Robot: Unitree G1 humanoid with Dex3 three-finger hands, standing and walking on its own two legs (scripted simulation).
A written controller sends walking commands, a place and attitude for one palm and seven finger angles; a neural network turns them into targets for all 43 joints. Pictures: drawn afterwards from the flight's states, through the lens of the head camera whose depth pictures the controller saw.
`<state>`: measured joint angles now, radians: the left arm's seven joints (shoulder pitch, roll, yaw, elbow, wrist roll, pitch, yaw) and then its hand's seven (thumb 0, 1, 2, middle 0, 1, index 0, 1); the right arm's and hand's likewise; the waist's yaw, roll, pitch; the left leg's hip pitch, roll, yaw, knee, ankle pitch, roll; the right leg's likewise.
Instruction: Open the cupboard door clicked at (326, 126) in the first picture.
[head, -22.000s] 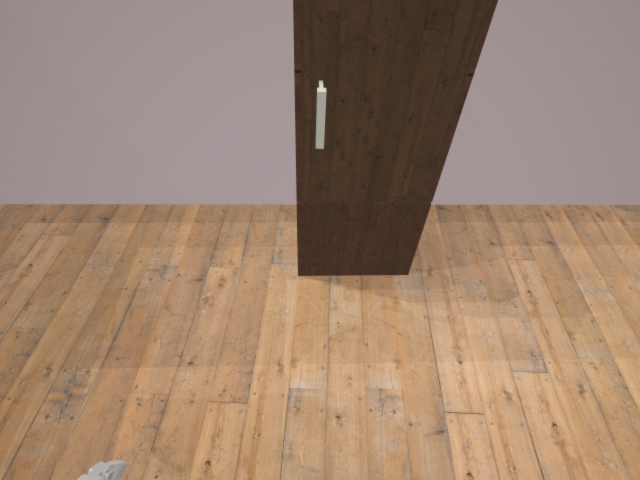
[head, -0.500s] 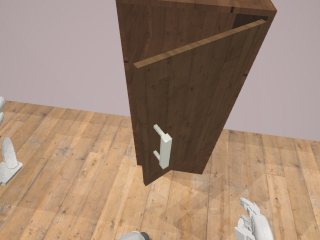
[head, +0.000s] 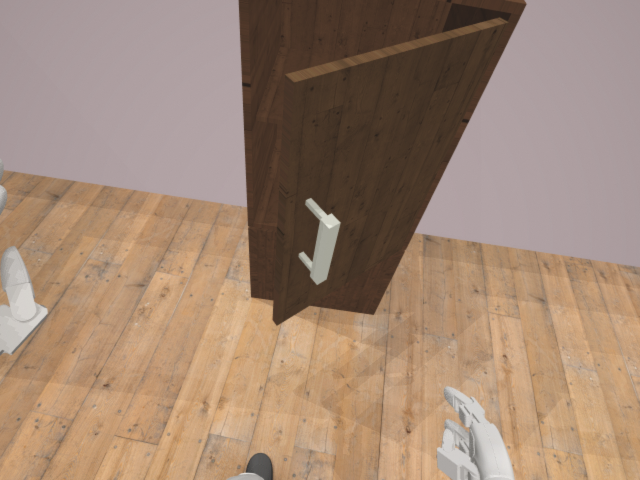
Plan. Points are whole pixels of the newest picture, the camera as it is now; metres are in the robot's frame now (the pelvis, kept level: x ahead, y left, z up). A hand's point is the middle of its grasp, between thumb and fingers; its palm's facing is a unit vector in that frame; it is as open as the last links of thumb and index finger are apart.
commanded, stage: stop stepping back and stand still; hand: left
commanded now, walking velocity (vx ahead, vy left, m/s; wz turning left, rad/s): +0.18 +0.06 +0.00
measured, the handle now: (315, 243) +0.47 +0.03 -0.03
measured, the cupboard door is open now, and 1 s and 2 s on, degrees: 43 43 43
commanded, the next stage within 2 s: let the arm hang, fingers relaxed in 0.68 s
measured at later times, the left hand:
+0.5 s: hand (81, 432) +0.14 +0.20 +0.16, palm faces +0.34 -0.83 -0.44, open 7.4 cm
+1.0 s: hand out of the picture +0.04 +0.19 -0.13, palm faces -0.04 -0.96 -0.26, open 7.4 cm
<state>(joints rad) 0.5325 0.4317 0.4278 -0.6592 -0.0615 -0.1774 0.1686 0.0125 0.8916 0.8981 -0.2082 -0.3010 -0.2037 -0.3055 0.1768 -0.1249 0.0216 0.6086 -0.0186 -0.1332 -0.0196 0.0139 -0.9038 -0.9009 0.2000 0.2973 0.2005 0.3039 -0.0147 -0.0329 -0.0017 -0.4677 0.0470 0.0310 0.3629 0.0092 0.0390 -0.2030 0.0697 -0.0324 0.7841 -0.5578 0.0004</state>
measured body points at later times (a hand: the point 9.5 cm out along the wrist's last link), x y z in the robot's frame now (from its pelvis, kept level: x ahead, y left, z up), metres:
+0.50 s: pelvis -0.07 -0.04 -0.01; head -0.10 -0.04 +0.44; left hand +0.11 +0.24 +0.18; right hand +0.05 -0.29 -0.10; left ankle +0.00 +0.09 -0.69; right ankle -0.10 -0.10 -0.74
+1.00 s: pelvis -0.10 +0.00 -0.01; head -0.09 -0.01 +0.44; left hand +0.04 +0.24 -0.11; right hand +0.05 -0.26 -0.12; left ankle -0.08 +0.10 -0.74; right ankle -0.10 -0.10 -0.74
